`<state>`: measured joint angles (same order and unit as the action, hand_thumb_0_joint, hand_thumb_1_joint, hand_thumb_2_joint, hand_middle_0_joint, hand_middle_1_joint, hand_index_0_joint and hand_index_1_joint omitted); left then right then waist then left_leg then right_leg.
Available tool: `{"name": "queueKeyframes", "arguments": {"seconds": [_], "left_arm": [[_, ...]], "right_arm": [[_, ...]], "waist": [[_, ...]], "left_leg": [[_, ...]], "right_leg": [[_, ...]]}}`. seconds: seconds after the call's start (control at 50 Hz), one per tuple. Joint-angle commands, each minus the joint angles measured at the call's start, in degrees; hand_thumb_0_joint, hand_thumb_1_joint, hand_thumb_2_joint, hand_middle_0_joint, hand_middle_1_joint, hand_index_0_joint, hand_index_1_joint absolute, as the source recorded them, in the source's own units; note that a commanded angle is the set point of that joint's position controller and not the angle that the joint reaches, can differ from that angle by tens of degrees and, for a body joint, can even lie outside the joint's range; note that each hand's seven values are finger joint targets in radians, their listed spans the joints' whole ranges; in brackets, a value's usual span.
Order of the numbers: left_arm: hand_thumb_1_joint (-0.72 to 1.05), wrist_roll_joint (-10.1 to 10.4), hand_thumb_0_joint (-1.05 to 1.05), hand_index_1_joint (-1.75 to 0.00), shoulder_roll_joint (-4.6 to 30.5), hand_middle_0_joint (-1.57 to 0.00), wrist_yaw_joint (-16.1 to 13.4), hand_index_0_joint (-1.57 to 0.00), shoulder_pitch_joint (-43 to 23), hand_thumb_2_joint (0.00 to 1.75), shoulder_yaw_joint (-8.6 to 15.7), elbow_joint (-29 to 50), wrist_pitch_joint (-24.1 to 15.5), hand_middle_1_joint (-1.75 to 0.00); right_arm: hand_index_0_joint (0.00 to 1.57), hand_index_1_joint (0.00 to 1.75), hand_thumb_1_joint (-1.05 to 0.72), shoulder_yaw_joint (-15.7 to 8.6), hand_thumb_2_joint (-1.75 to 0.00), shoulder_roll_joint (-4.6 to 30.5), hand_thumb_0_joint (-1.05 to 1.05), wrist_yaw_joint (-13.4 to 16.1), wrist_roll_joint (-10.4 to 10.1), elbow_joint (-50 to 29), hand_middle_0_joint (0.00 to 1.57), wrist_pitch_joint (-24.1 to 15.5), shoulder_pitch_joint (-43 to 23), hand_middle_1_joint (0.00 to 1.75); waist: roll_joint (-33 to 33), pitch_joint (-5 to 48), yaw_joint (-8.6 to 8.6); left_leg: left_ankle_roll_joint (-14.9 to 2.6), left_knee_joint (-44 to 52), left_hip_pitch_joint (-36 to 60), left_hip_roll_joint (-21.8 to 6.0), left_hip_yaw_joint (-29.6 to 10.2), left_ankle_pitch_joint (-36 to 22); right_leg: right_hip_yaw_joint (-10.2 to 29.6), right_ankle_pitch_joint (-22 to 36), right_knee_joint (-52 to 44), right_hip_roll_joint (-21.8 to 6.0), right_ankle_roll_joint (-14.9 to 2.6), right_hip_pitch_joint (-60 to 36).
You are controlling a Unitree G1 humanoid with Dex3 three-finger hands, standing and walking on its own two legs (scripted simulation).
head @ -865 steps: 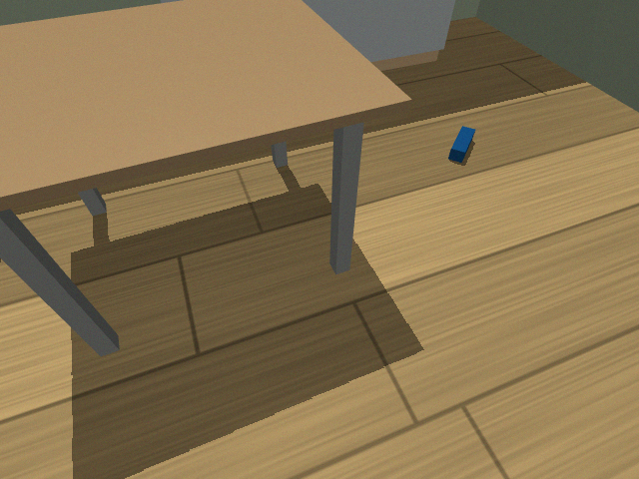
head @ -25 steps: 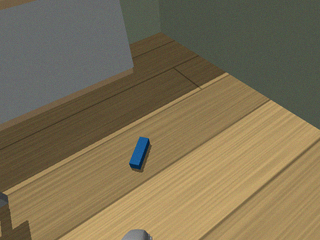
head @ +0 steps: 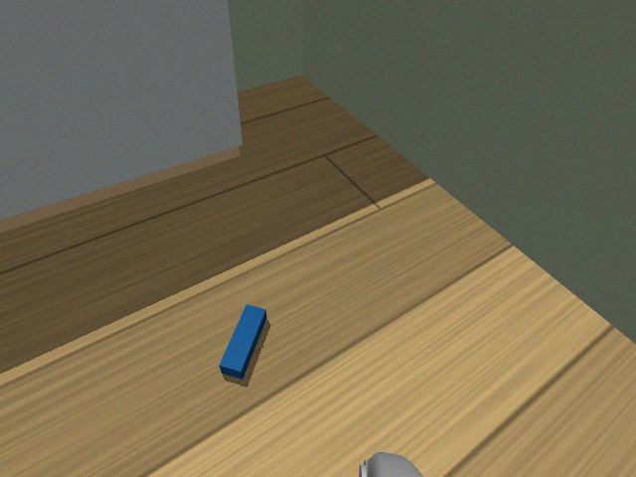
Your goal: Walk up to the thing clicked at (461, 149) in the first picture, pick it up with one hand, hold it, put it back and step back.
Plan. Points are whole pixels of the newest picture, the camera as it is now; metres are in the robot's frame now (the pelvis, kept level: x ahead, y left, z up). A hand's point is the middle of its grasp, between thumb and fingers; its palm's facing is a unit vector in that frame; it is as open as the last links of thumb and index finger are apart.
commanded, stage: walk up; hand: left
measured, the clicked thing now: (244, 340) +0.64 +0.22 -0.74
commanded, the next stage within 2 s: stand in 2.00 s
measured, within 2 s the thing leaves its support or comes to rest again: neither
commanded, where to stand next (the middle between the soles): +0.19 -0.02 m, yaw +1 degrees
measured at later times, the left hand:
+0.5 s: hand (148, 472) +0.15 +0.23 -0.13, palm faces -0.03 -0.90 -0.44, open 7.3 cm
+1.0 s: hand (140, 469) +0.16 +0.25 -0.15, palm faces +0.01 -0.93 -0.36, open 7.3 cm
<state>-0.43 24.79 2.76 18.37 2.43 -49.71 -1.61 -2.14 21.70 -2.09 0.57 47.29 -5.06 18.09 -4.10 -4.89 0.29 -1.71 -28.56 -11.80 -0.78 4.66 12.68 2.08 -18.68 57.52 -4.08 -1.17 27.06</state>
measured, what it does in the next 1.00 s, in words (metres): walks ahead: right foot, then left foot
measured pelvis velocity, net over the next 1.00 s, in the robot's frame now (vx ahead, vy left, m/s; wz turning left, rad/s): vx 0.12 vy -0.01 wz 0.03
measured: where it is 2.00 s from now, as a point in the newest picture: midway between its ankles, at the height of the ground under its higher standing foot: outside the picture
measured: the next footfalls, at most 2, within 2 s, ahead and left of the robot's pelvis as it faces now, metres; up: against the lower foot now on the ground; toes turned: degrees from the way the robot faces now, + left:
right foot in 0.20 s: +0.18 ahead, -0.16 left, +0.00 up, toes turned -1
left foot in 0.58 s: +0.18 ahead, +0.11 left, +0.00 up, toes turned +2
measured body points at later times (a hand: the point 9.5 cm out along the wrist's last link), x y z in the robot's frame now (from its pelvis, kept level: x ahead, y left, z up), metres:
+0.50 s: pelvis +0.09 -0.04 -0.01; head +0.12 -0.07 +0.44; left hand +0.15 +0.28 -0.10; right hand +0.16 -0.35 -0.15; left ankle +0.13 +0.11 -0.71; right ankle +0.14 -0.16 -0.74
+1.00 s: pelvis +0.12 -0.01 +0.00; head +0.13 -0.01 +0.45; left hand +0.16 +0.30 -0.13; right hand +0.24 -0.30 -0.12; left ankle +0.14 +0.10 -0.74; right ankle +0.14 -0.16 -0.74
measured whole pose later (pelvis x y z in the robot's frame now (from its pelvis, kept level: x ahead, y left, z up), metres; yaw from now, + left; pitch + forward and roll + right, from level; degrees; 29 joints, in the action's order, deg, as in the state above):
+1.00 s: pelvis +0.12 -0.01 +0.00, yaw +2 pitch -2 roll -1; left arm -0.1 21.6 0.3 9.0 -1.0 -63.3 -1.7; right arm 0.3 20.0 -1.3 0.1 60.2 -0.1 4.3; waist 0.9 -3.5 -1.5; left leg 0.0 -28.9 -13.0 -1.0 0.0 13.6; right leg -2.1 -12.3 26.0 -2.6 2.1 11.3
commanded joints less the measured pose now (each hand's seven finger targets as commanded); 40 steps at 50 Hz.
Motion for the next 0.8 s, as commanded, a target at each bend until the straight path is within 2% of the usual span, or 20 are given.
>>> {"name": "queueKeyframes", "arguments": {"seconds": [0.0,0.04,0.1,0.14,0.16,0.18,0.2,0.22,0.24,0.3,0.36,0.48,0.54,0.56,0.58,0.6,0.62,0.66,0.7,0.78], "left_arm": [[0.9,-0.1,0.0,-0.3,9.9,-0.2,0.5,-0.2,1.5,0.9,3.8,3.0,-1.1,-0.3],[0.9,-0.3,0.0,-0.3,9.7,-0.2,0.4,-0.2,-0.6,0.9,3.8,2.9,-1.5,-0.3],[0.9,-0.4,0.0,-0.3,8.2,-0.2,-0.5,-0.2,0.5,0.9,3.5,1.5,-2.3,-0.3],[0.9,-0.4,0.0,-0.3,8.3,-0.2,-1.7,-0.2,5.4,0.9,3.5,-1.0,-3.2,-0.3],[0.9,-0.7,0.0,-0.3,10.2,-0.2,-2.3,-0.2,6.4,0.9,3.9,-1.2,-3.7,-0.3],[0.9,-1.0,0.0,-0.3,15.0,-0.2,-2.9,-0.2,6.7,0.9,5.1,-0.6,-4.3,-0.3],[0.9,-0.6,0.0,-0.3,16.4,-0.2,-3.0,-0.2,4.4,0.9,4.9,1.2,-4.3,-0.3],[0.9,-0.1,0.0,-0.3,18.3,-0.2,-3.0,-0.2,2.3,0.9,5.3,1.9,-3.7,-0.3],[0.9,0.0,0.0,-0.3,17.4,-0.2,-3.0,-0.2,1.8,0.9,5.2,2.0,-3.4,-0.3],[0.9,0.2,0.0,-0.3,13.9,-0.2,-3.5,-0.2,-1.0,0.9,3.8,2.2,-3.3,-0.3],[0.9,-0.3,0.0,-0.3,12.8,-0.2,-3.8,-0.2,-1.6,0.9,3.3,2.6,-3.4,-0.3],[0.9,-0.5,0.0,-0.3,12.7,-0.2,-3.7,-0.2,-6.3,0.9,3.1,2.9,-2.1,-0.3],[0.9,0.4,0.0,-0.3,11.0,-0.2,-3.6,-0.2,-8.3,0.9,2.0,2.1,-1.1,-0.3],[0.9,0.6,0.0,-0.3,9.3,-0.2,-3.5,-0.2,-7.7,0.9,1.2,2.0,-0.8,-0.3],[0.9,1.2,0.0,-0.3,6.8,-0.2,-3.4,-0.2,-6.3,0.9,0.6,2.0,-0.4,-0.3],[0.9,1.7,0.0,-0.3,7.6,-0.2,-3.8,-0.2,-6.1,0.9,0.6,0.3,0.1,-0.3],[0.9,1.1,0.0,-0.3,9.7,-0.2,-3.9,-0.2,-5.9,0.9,1.3,-1.9,0.2,-0.3],[0.9,0.7,0.0,-0.3,9.2,-0.2,-3.4,-0.2,-6.2,0.9,1.1,-3.5,-0.3,-0.3],[0.9,0.8,0.0,-0.3,9.4,-0.2,-3.5,-0.2,-6.1,0.9,0.9,-4.9,-0.9,-0.3],[0.9,0.2,0.0,-0.3,9.8,-0.2,-3.5,-0.2,-10.5,0.9,0.1,-6.6,-1.1,-0.3]], "right_arm": [[0.2,0.3,-0.9,-5.6,-0.9,17.2,0.0,0.6,-0.1,-4.4,0.2,-0.9,-0.7,0.3],[0.2,0.3,-0.9,-5.4,-0.9,17.1,0.0,0.5,0.1,-4.3,0.2,-0.3,-0.5,0.3],[0.2,0.3,-0.9,-4.8,-0.9,16.4,0.0,0.7,-0.1,-4.4,0.2,0.7,-2.1,0.3],[0.2,0.3,-0.9,-3.7,-0.9,13.5,0.0,1.0,-0.6,-4.7,0.2,1.7,-3.5,0.3],[0.2,0.3,-0.9,-2.6,-0.9,10.6,0.0,1.1,-0.8,-4.6,0.2,2.0,-1.8,0.3],[0.2,0.3,-0.9,-1.2,-0.9,6.6,0.0,1.1,-1.2,-4.8,0.2,2.1,1.7,0.3],[0.2,0.3,-0.9,-1.3,-0.9,7.7,0.0,1.4,-0.7,-3.4,0.2,3.0,4.2,0.3],[0.2,0.3,-0.9,-3.0,-0.9,12.9,0.0,2.0,-0.3,-2.8,0.2,3.6,3.3,0.3],[0.2,0.3,-0.9,-3.6,-0.9,14.5,0.0,2.2,-0.1,-1.9,0.2,3.6,1.4,0.3],[0.2,0.3,-0.9,-3.4,-0.9,13.2,0.0,1.7,-1.0,0.8,0.2,4.2,2.6,0.3],[0.2,0.3,-0.9,-3.2,-0.9,11.9,0.0,1.5,-0.3,1.8,0.2,4.8,2.3,0.3],[0.2,0.3,-0.9,-2.8,-0.9,10.6,0.0,1.4,-0.1,3.8,0.2,4.6,-2.6,0.3],[0.2,0.3,-0.9,-3.2,-0.9,11.4,0.0,1.8,0.4,6.2,0.2,3.8,-1.2,0.3],[0.2,0.3,-0.9,-3.5,-0.9,12.6,0.0,2.1,0.8,6.1,0.2,3.4,-1.7,0.3],[0.2,0.3,-0.9,-3.8,-0.9,16.0,0.0,2.2,1.4,5.0,0.2,3.1,-4.1,0.3],[0.2,0.3,-0.9,-3.6,-0.9,17.9,0.0,2.1,0.4,3.9,0.2,3.0,-9.5,0.3],[0.2,0.3,-0.9,-3.6,-0.9,17.7,0.0,1.8,0.0,4.2,0.2,3.3,-12.2,0.3],[0.2,0.3,-0.9,-2.1,-0.9,14.3,0.0,1.7,0.1,4.7,0.2,3.8,-12.9,0.3],[0.2,0.3,-0.9,-1.3,-0.9,12.2,0.0,1.6,-0.3,5.5,0.2,3.7,-13.4,0.3],[0.2,0.3,-0.9,-1.0,-0.9,12.2,0.0,1.5,-0.5,7.3,0.2,4.3,-13.2,0.3]], "waist": [[15.0,-2.5,0.36],[13.8,-2.7,0.76],[13.0,-0.8,-0.78],[7.1,3.8,-3.55],[0.9,6.3,-3.97],[-12.5,8.2,-3.42],[-9.8,5.4,-1.64],[-8.0,4.5,-2.59],[-6.7,2.9,-2.64],[-5.9,4.2,-1.26],[-5.7,5.6,-1.59],[-7.7,4.5,-1.55],[-2.3,5.8,0.54],[1.3,5.9,0.89],[11.3,6.3,-1.05],[14.6,4.3,-2.33],[13.6,3.3,-2.5],[12.7,2.9,-2.76],[13.7,4.5,-2.73],[11.0,4.2,-0.76]], "left_leg": [[-11.55,17.2,-3.9,-13.8,-11.8,12.0],[-11.26,15.3,-6.0,-13.1,-10.4,11.1],[-10.43,8.4,-8.5,-13.1,-9.5,1.9],[-7.35,-3.3,-8.8,-10.5,-6.6,-5.1],[-5.25,-11.6,-9.0,-6.9,-3.0,-2.0],[-1.76,-24.1,-13.9,-1.2,0.1,8.8],[-0.14,-27.8,-18.9,2.3,-4.9,18.6],[-0.62,-31.1,-18.9,0.0,-5.9,20.6],[-0.52,-33.0,-20.1,-1.3,-7.1,20.6],[-0.08,-30.5,-18.7,-1.6,-8.9,13.0],[0.91,-26.6,-14.9,-0.8,-8.2,10.2],[1.7,-11.4,-6.7,-1.1,-4.0,7.8],[0.43,-2.0,2.5,-0.1,-3.7,-0.5],[-0.69,2.6,3.7,-2.9,-8.5,-0.7],[-3.14,8.0,1.8,-11.8,-22.1,-0.4],[-7.77,11.5,-6.4,-16.6,-27.6,6.8],[-9.6,10.6,-12.0,-16.6,-26.1,9.7],[-5.54,8.3,-12.1,-10.1,-16.7,8.3],[-1.97,5.2,-9.3,-7.3,-13.5,2.4],[-1.33,8.1,-7.5,-6.9,-14.2,12.3]], "right_leg": [[-2.3,3.2,-8.8,-2.6,1.66,1.6],[-3.1,4.0,-15.0,-2.0,1.61,-1.8],[-4.6,7.0,-20.4,0.4,1.05,-9.6],[-5.2,11.9,-27.4,2.6,0.67,-18.9],[-3.2,12.1,-31.8,1.3,0.0,-22.6],[14.1,12.4,-37.3,-10.3,-3.01,-24.6],[27.2,9.8,-40.8,-17.9,-7.16,-22.5],[29.6,4.1,-40.7,-19.9,-12.68,-20.2],[28.4,3.9,-40.7,-19.1,-14.19,-18.3],[13.2,7.9,-38.7,-11.5,-8.91,-18.6],[7.8,14.2,-37.0,-9.8,-8.98,-16.3],[4.5,12.8,-34.1,-10.7,-9.43,-10.5],[3.1,11.6,-27.0,-9.7,-6.59,-4.6],[2.4,9.4,-24.8,-8.4,-4.68,-2.6],[-1.2,2.9,-18.5,-2.7,-1.25,-1.5],[-4.6,-8.3,-17.2,2.7,-0.16,-6.1],[-2.6,-8.4,-16.0,1.1,-0.21,-12.7],[-2.7,-4.1,-23.5,1.4,-0.63,-15.2],[-1.4,5.7,-28.4,0.0,-0.6,-17.0],[1.0,0.6,-32.3,-1.3,-0.93,-15.3]]}}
